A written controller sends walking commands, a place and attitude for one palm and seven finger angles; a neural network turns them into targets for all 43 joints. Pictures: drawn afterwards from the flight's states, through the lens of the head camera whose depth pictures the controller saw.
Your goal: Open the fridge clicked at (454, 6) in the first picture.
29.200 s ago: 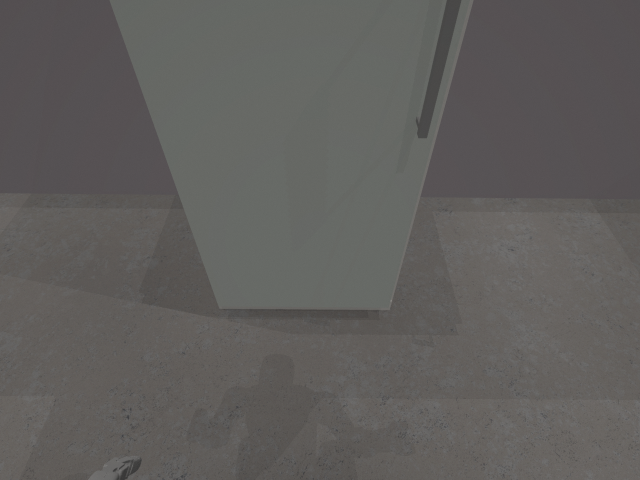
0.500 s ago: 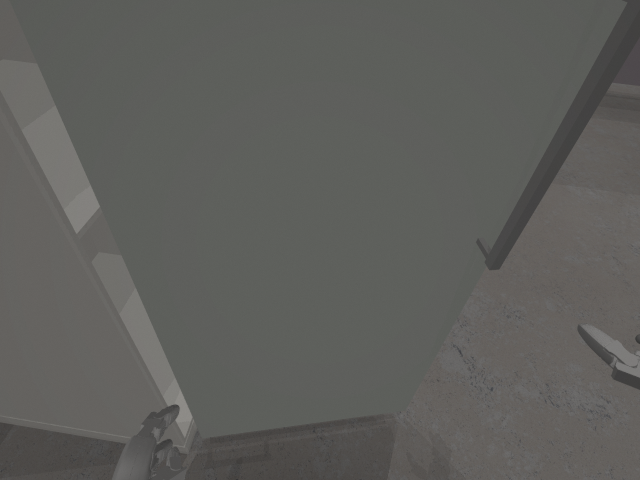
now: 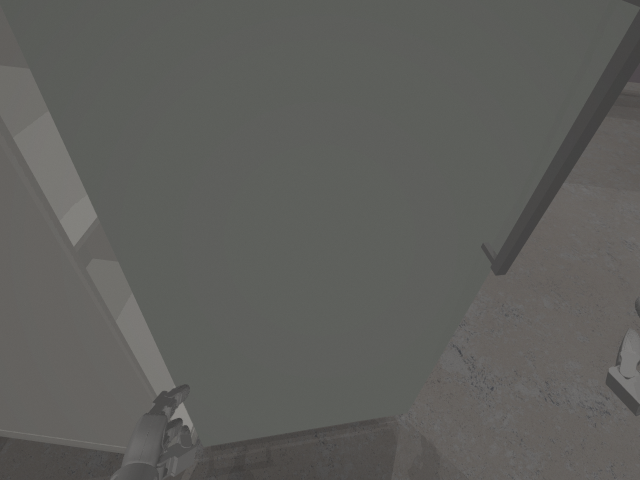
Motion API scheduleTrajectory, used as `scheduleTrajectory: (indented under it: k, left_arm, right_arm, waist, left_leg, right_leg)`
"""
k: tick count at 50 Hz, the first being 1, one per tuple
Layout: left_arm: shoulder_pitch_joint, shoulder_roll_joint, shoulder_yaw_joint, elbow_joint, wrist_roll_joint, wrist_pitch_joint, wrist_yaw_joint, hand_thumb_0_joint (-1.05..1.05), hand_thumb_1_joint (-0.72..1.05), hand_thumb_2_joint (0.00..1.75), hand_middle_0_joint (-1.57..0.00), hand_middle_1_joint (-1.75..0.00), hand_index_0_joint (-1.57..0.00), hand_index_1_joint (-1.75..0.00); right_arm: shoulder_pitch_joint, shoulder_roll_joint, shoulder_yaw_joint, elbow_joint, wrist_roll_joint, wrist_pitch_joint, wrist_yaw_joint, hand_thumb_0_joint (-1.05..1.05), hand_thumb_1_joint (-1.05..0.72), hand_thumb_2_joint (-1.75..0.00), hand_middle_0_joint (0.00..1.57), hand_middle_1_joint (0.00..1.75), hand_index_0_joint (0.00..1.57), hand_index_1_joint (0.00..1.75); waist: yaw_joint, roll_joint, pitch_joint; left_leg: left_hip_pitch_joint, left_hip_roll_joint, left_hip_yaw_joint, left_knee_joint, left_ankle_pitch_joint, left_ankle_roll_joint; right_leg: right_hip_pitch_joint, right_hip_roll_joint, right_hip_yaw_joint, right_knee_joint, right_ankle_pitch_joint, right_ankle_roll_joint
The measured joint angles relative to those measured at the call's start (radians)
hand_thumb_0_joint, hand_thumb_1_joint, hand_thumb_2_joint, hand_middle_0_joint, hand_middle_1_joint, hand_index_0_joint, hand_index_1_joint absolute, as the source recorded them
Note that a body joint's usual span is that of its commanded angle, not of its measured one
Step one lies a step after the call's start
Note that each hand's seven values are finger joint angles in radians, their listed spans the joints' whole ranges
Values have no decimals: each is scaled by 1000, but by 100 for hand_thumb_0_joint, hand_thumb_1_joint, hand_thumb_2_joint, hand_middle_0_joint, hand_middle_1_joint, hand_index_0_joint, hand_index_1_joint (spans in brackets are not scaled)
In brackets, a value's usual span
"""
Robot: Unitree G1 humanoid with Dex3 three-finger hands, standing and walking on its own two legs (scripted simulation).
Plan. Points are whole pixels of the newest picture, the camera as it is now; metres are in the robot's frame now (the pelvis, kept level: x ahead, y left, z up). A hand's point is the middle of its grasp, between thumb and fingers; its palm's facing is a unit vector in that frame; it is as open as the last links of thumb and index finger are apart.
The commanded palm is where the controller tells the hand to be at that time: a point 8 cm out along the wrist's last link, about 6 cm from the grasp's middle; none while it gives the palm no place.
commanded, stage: draw the hand back to the body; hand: right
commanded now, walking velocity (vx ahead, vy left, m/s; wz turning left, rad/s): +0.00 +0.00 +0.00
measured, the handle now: (548, 162) +0.42 -0.28 +0.22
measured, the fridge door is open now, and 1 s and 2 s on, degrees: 74 74 74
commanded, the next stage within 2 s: step back with the hand held close in 0.14 s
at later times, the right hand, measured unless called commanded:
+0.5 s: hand (604, 374) +0.19 -0.27 +0.14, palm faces +0.34 +0.82 -0.45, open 7.4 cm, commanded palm +0.12 -0.31 +0.17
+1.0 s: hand out of the picture +0.08 -0.34 +0.14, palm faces +0.47 +0.77 -0.43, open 7.5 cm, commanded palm +0.02 -0.37 +0.17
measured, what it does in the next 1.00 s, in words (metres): shifts its weight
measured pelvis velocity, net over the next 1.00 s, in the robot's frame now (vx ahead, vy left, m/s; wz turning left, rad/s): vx -0.11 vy -0.06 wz -0.05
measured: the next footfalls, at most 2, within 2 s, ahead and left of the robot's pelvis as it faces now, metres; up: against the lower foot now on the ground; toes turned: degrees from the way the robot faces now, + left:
left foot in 1.18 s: -0.15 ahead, +0.08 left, +0.00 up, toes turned -11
right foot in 1.32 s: -0.06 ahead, -0.13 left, +0.00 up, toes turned -4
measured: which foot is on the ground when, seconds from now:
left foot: down 0.00-1.00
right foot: down 0.00-1.00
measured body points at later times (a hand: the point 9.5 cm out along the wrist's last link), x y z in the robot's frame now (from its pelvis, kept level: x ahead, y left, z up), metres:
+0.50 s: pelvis -0.03 -0.02 +0.00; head -0.01 -0.01 +0.45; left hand +0.16 +0.23 -0.08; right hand +0.17 -0.31 +0.16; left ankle -0.05 +0.10 -0.74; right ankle -0.01 -0.12 -0.74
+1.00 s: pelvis -0.11 -0.06 -0.01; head -0.08 -0.09 +0.44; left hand +0.09 +0.16 -0.08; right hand +0.05 -0.38 +0.16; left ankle -0.11 +0.10 -0.74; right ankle -0.01 -0.12 -0.74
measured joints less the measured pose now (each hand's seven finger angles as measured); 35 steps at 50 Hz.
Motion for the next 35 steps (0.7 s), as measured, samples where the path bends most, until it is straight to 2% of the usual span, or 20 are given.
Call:
scheduleTrajectory:
  k: [14, 16, 20, 25, 29, 35]
  left_arm:
    - [16, 4, 6, 18, 3, 2, 6, 1, 90, 90, -21, -30, -21, -30]
    - [17, 13, 6, 5, -3, 14, 4, 1, 90, 90, -21, -30, -21, -30]
    - [-10, 21, 10, -19, -4, 57, -3, 1, 90, 90, -21, -30, -21, -30]
    - [-26, 23, 22, -72, -10, 99, -2, 1, 90, 90, -21, -30, -21, -30]
    - [-22, 16, 26, -98, -12, 114, 6, 1, 90, 90, -20, -30, -20, -30]
    - [-2, 1, 17, -109, -12, 106, 10, 1, 90, 90, -20, -30, -20, -30]
  right_arm:
    - [-4, -2, 4, 20, -1, -15, 4, 1, -88, -90, 21, 30, 21, 30]
    - [-22, -3, -1, 24, -10, -30, 4, 1, -88, -90, 21, 30, 21, 30]
    - [-38, -16, -24, 17, -27, -69, -6, 1, -88, -90, 21, 30, 21, 30]
    - [37, -24, -10, -39, -29, -73, -8, 1, -89, -90, 21, 30, 21, 30]
    - [94, -62, -14, -93, -25, -81, -9, 1, -88, -90, 22, 30, 21, 30]
    - [94, -114, -69, -116, -22, -116, -23, 1, -88, -90, 22, 30, 21, 30]
  waist:
    - [16, -3, 11]
    - [19, -10, 7]
    - [41, -5, 10]
    - [69, 17, 18]
    - [82, 37, 22]
    - [78, 63, 22]
  left_leg:
    - [17, -8, -4, -21, 19, 4]
    - [6, -16, 2, -31, 27, 1]
    - [-51, -22, 2, -29, 48, -6]
    - [-113, -6, -23, -12, 64, -24]
    - [-144, 7, -35, 1, 76, -38]
    - [-175, 24, -35, 18, 96, -56]
  right_leg:
    - [19, -8, -4, -19, 16, 4]
    - [-10, -15, 3, 3, 11, 0]
    - [-78, -22, 4, 34, 12, -7]
    - [-119, -10, -23, 22, 35, -21]
    - [-143, 2, -37, 24, 48, -38]
    - [-174, 18, -40, 37, 70, -61]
